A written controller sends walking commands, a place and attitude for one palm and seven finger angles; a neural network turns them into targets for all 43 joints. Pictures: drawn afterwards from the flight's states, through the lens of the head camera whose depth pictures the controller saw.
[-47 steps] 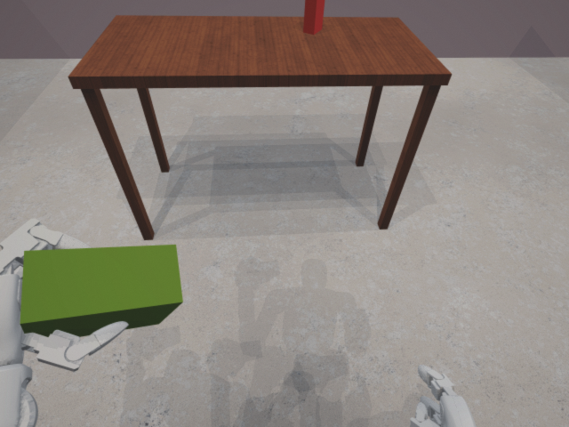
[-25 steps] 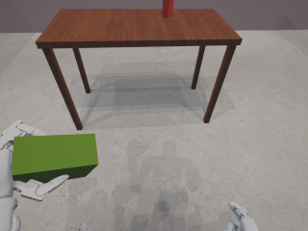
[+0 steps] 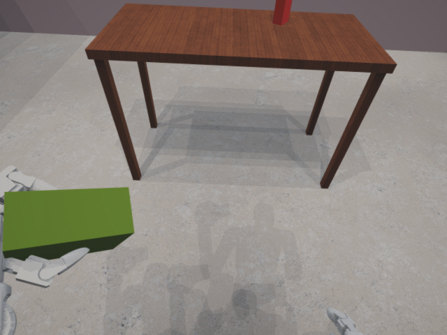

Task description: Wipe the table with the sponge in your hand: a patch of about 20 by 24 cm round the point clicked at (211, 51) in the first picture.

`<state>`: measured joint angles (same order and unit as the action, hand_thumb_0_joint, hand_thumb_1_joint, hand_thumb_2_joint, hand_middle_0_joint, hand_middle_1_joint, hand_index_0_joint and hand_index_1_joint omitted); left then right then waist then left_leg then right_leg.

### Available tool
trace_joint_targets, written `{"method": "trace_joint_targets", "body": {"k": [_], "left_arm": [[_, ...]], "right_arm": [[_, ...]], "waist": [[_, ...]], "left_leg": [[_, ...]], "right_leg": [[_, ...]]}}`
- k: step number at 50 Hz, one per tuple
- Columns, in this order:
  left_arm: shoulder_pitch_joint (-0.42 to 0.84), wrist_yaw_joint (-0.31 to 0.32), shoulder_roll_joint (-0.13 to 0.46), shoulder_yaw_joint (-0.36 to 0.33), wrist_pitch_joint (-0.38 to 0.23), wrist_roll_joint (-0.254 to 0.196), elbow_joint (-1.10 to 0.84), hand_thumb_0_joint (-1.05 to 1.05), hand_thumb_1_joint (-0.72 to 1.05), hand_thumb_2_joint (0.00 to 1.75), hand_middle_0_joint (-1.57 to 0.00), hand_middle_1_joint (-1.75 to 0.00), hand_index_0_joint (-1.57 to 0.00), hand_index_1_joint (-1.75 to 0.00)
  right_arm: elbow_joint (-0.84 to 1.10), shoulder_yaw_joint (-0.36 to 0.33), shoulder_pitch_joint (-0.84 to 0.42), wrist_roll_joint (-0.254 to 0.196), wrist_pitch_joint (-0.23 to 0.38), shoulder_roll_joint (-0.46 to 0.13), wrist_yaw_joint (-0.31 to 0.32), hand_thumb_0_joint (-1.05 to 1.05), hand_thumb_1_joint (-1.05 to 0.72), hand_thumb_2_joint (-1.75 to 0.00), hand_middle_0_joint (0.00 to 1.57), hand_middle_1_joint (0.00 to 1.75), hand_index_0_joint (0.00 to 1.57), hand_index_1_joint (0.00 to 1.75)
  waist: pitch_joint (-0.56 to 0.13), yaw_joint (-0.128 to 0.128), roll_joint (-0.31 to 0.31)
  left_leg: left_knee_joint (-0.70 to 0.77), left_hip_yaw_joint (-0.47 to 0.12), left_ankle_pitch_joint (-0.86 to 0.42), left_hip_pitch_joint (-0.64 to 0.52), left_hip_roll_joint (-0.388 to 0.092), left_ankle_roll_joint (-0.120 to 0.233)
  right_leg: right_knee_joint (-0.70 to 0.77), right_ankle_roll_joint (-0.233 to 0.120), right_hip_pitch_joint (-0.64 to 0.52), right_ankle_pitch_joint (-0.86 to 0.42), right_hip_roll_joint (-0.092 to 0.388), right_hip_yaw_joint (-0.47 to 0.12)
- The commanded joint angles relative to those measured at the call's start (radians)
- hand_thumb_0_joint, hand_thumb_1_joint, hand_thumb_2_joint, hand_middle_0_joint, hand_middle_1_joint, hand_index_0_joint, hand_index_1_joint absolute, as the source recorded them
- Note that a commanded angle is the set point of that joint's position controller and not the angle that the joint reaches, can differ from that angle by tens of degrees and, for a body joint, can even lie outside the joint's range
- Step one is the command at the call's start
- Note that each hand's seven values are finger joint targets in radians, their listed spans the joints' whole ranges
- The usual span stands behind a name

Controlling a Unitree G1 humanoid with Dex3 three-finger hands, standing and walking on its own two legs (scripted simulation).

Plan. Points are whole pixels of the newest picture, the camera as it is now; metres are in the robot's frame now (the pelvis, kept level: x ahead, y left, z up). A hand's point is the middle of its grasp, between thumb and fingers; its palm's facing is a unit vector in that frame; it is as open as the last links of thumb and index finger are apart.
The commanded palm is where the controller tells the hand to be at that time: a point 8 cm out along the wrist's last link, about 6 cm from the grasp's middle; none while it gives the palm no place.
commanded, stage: walk to a spot facing it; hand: left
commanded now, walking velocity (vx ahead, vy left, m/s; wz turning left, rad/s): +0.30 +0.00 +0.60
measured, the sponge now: (88, 224) +0.24 +0.20 +0.15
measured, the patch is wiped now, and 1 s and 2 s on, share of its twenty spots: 0.00 0.00 0.00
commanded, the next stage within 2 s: none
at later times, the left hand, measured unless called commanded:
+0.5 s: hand (20, 206) +0.25 +0.28 +0.17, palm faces +0.62 -0.66 -0.42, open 10.3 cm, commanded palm +0.16 +0.31 +0.19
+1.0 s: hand (59, 158) +0.32 +0.26 +0.18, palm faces +0.71 -0.52 -0.48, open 10.3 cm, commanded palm +0.23 +0.28 +0.19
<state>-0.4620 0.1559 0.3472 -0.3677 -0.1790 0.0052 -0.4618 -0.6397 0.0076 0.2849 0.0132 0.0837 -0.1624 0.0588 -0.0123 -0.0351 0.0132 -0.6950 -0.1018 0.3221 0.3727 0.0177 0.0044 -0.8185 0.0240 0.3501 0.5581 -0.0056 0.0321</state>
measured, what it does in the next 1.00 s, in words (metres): walks ahead, turning left: left foot, then right foot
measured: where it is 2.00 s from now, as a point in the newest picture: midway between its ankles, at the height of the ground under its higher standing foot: (210, 289)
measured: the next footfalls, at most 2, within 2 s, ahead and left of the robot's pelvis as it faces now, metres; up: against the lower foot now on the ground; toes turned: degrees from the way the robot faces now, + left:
left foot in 0.40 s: +0.13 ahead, +0.14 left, +0.00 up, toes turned +26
right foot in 0.74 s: +0.32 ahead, -0.12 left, +0.00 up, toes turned +14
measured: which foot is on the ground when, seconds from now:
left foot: down 0.00-0.06, up 0.08-0.38, down 0.40-0.74, up 0.76-1.00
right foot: down 0.00-0.38, up 0.40-0.72, down 0.74-1.00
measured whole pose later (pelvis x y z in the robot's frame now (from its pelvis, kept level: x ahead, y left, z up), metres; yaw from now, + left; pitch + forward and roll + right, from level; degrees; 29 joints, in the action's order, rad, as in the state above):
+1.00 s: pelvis +0.25 -0.04 +0.02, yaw +33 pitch -1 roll +3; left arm -0.47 0.14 0.37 -0.32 -0.19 0.00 -0.54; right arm -0.62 -0.05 0.18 0.01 0.04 -0.27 0.06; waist 0.12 -0.01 -0.02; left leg -1.10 0.12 0.36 0.56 -0.09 -0.04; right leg -0.53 -0.01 0.18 0.32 0.16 0.28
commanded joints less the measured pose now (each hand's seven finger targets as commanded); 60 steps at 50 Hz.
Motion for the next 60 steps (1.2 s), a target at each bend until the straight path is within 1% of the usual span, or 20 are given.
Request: {"method": "trace_joint_targets", "body": {"k": [1, 2, 4, 5, 11, 17, 18, 20, 21, 28, 35, 36, 37, 38, 44, 52, 55, 57, 58, 60], "left_arm": [[0.057, -0.006, 0.143, -0.066, -0.084, -0.017, -0.305, 0.00, 0.10, 1.30, -1.20, -1.60, -1.20, -1.60], [0.056, -0.007, 0.159, -0.081, -0.084, -0.016, -0.307, 0.00, 0.10, 1.30, -1.20, -1.60, -1.20, -1.60], [0.056, 0.002, 0.208, -0.115, -0.073, -0.034, -0.267, 0.00, 0.10, 1.30, -1.20, -1.60, -1.20, -1.60], [0.069, 0.011, 0.215, -0.121, -0.076, -0.040, -0.280, 0.00, 0.10, 1.30, -1.20, -1.60, -1.20, -1.60], [0.034, 0.003, 0.191, -0.124, -0.102, -0.015, -0.178, 0.00, 0.10, 1.30, -1.20, -1.60, -1.20, -1.60], [0.079, 0.047, 0.170, -0.072, -0.069, -0.026, -0.290, 0.00, 0.10, 1.30, -1.20, -1.60, -1.20, -1.60], [0.075, 0.050, 0.163, -0.059, -0.073, -0.029, -0.315, 0.00, 0.10, 1.30, -1.20, -1.60, -1.20, -1.60], [0.101, 0.062, 0.179, -0.077, -0.103, -0.031, -0.450, 0.00, 0.10, 1.30, -1.20, -1.60, -1.20, -1.60], [0.141, 0.059, 0.255, -0.122, -0.107, -0.012, -0.448, 0.00, 0.10, 1.30, -1.20, -1.60, -1.20, -1.60], [-0.014, 0.011, 0.174, -0.145, -0.089, -0.046, -0.409, 0.00, 0.10, 1.30, -1.20, -1.60, -1.20, -1.60], [0.099, -0.009, 0.107, -0.055, -0.055, -0.031, -0.113, 0.00, 0.10, 1.30, -1.20, -1.60, -1.20, -1.60], [0.136, -0.007, 0.131, -0.055, -0.039, -0.023, -0.095, 0.00, 0.10, 1.30, -1.20, -1.60, -1.20, -1.60], [0.164, 0.003, 0.185, -0.077, -0.025, -0.015, -0.093, 0.00, 0.10, 1.30, -1.20, -1.60, -1.20, -1.60], [0.175, 0.007, 0.219, -0.095, -0.014, -0.020, -0.074, 0.00, 0.10, 1.30, -1.20, -1.60, -1.20, -1.60], [0.193, -0.001, 0.250, -0.112, -0.089, -0.007, -0.317, 0.00, 0.10, 1.30, -1.20, -1.60, -1.20, -1.60], [-0.070, 0.047, 0.208, -0.190, -0.073, -0.042, -0.337, 0.00, 0.10, 1.30, -1.20, -1.60, -1.20, -1.60], [-0.064, 0.055, 0.183, -0.167, -0.059, -0.053, -0.312, 0.00, 0.10, 1.30, -1.20, -1.60, -1.20, -1.60], [-0.019, 0.053, 0.168, -0.140, -0.082, -0.054, -0.327, 0.00, 0.10, 1.30, -1.20, -1.60, -1.20, -1.60], [-0.049, 0.047, 0.152, -0.121, -0.098, -0.061, -0.333, 0.00, 0.10, 1.30, -1.20, -1.60, -1.20, -1.60], [0.092, 0.013, 0.260, -0.163, -0.096, -0.020, -0.316, 0.00, 0.10, 1.30, -1.20, -1.60, -1.20, -1.60]], "right_arm": [[0.151, -0.053, -0.116, 0.004, 0.067, -0.158, -0.007, 0.00, -0.90, -0.90, 0.20, 0.30, 0.20, 0.30], [0.153, -0.050, -0.123, 0.000, 0.062, -0.148, -0.010, 0.00, -0.90, -0.90, 0.20, 0.30, 0.20, 0.30], [0.166, -0.051, -0.144, -0.013, 0.048, -0.112, -0.011, 0.00, -0.90, -0.90, 0.20, 0.30, 0.20, 0.30], [0.161, -0.063, -0.162, -0.010, 0.048, -0.149, -0.004, 0.00, -0.90, -0.90, 0.20, 0.30, 0.20, 0.30], [0.167, -0.035, -0.160, 0.002, 0.004, -0.104, 0.016, 0.00, -0.90, -0.90, 0.20, 0.30, 0.20, 0.30], [0.218, -0.056, -0.131, -0.005, 0.030, -0.105, 0.023, 0.00, -0.90, -0.90, 0.20, 0.30, 0.20, 0.30], [0.227, -0.064, -0.121, -0.010, 0.031, -0.115, 0.029, 0.00, -0.90, -0.90, 0.20, 0.30, 0.20, 0.30], [0.238, -0.061, -0.131, -0.014, 0.038, -0.142, 0.013, 0.00, -0.90, -0.90, 0.20, 0.30, 0.20, 0.30], [0.220, -0.063, -0.123, -0.024, 0.045, -0.142, -0.002, 0.00, -0.90, -0.90, 0.20, 0.30, 0.20, 0.30], [0.189, -0.070, -0.150, -0.036, 0.066, -0.137, -0.013, 0.00, -0.90, -0.90, 0.20, 0.30, 0.20, 0.30], [0.157, -0.056, -0.149, -0.027, 0.057, -0.140, 0.020, 0.00, -0.90, -0.90, 0.20, 0.30, 0.20, 0.30], [0.154, -0.048, -0.146, -0.031, 0.051, -0.119, 0.024, 0.00, -0.90, -0.90, 0.20, 0.30, 0.20, 0.30], [0.165, -0.042, -0.161, -0.029, 0.046, -0.086, 0.023, 0.00, -0.90, -0.90, 0.20, 0.30, 0.20, 0.30], [0.170, -0.044, -0.214, -0.017, 0.053, -0.128, 0.023, 0.00, -0.90, -0.90, 0.20, 0.30, 0.20, 0.30], [0.147, -0.042, -0.238, -0.003, 0.022, -0.137, 0.009, 0.00, -0.90, -0.90, 0.20, 0.30, 0.20, 0.30], [0.247, -0.071, -0.159, -0.008, -0.004, -0.111, -0.004, 0.00, -0.90, -0.90, 0.20, 0.30, 0.20, 0.30], [0.250, -0.082, -0.109, -0.012, -0.014, -0.119, 0.000, 0.00, -0.90, -0.90, 0.20, 0.30, 0.20, 0.30], [0.251, -0.094, -0.103, -0.014, -0.015, -0.147, 0.011, 0.00, -0.90, -0.90, 0.20, 0.30, 0.20, 0.30], [0.257, -0.092, -0.117, -0.014, 0.002, -0.169, 0.006, 0.00, -0.90, -0.90, 0.20, 0.30, 0.20, 0.30], [0.223, -0.076, -0.133, -0.021, 0.021, -0.177, -0.018, 0.00, -0.90, -0.90, 0.20, 0.30, 0.20, 0.30]], "waist": [[-0.083, 0.036, 0.217], [-0.097, 0.044, 0.161], [-0.074, 0.041, -0.267], [-0.062, 0.042, -0.197], [0.017, 0.038, -0.180], [-0.145, 0.023, -0.174], [-0.199, -0.008, -0.083], [-0.276, 0.014, 0.326], [-0.200, -0.001, 0.179], [-0.055, 0.051, 0.271], [-0.003, 0.064, 0.099], [-0.016, 0.070, -0.065], [-0.045, 0.085, -0.439], [-0.018, 0.101, -0.413], [-0.004, 0.045, -0.150], [-0.091, 0.089, -0.191], [-0.162, 0.031, -0.173], [-0.220, -0.013, 0.095], [-0.203, 0.013, 0.352], [-0.114, 0.011, 0.131]], "left_leg": [[0.231, -0.246, -0.242, 0.000, -0.178, 0.146], [0.161, -0.165, -0.187, 0.130, -0.142, 0.110], [-0.372, 0.134, 0.208, 0.449, 0.022, -0.012], [-0.551, 0.068, 0.188, 0.447, -0.026, -0.023], [-0.300, 0.190, 0.073, 0.281, -0.113, -0.033], [0.177, 0.424, -0.060, -0.161, 0.059, 0.003], [0.222, 0.354, -0.150, -0.381, 0.011, 0.034], [0.270, -0.388, -0.625, -0.656, -0.455, 0.302], [0.310, -0.461, -0.582, -0.602, -0.496, 0.338], [0.411, 0.031, -0.082, -0.089, -0.267, 0.172], [0.199, 0.081, 0.249, 0.092, -0.211, 0.107], [-0.040, 0.138, 0.263, 0.148, -0.140, 0.075], [-0.428, 0.203, 0.318, 0.354, -0.015, 0.021], [-0.636, 0.071, 0.279, 0.412, -0.012, 0.012], [-0.654, 0.120, 0.047, 0.331, -0.120, -0.048], [-0.032, 0.312, 0.057, 0.152, -0.105, -0.029], [0.160, 0.398, -0.046, -0.073, -0.004, -0.021], [0.255, 0.150, -0.185, -0.419, -0.123, 0.082], [0.290, -0.370, -0.604, -0.526, -0.436, 0.259], [0.327, -0.439, -0.513, -0.424, -0.480, 0.296]], "right_leg": [[0.275, -0.005, -0.176, -0.085, -0.001, 0.015], [0.402, -0.030, -0.344, -0.176, 0.053, -0.017], [0.564, -0.199, -0.494, -0.244, 0.465, -0.515], [0.550, -0.224, -0.419, -0.324, 0.507, -0.486], [0.471, -0.133, -0.280, -0.719, 0.335, -0.003], [0.087, -0.070, -0.262, -1.053, 0.288, 0.151], [-0.119, -0.025, -0.120, -0.971, 0.271, 0.169], [-0.586, 0.041, 0.316, 0.081, 0.059, 0.087], [-0.658, 0.014, 0.397, 0.085, 0.089, -0.028], [-0.186, 0.043, 0.148, -0.209, 0.146, 0.066], [0.225, 0.061, -0.211, -0.223, 0.049, 0.176], [0.355, 0.027, -0.265, -0.120, 0.133, 0.055], [0.540, -0.085, -0.364, 0.011, 0.410, -0.378], [0.646, -0.140, -0.312, -0.007, 0.533, -0.599], [0.530, -0.114, -0.262, -0.439, 0.409, -0.042], [0.402, -0.140, -0.374, -0.814, 0.403, 0.110], [0.154, -0.084, -0.314, -0.867, 0.354, 0.204], [-0.281, 0.009, 0.002, -0.519, 0.238, 0.234], [-0.499, 0.059, 0.289, 0.079, 0.089, 0.152], [-0.586, 0.028, 0.412, 0.039, 0.154, -0.037]]}}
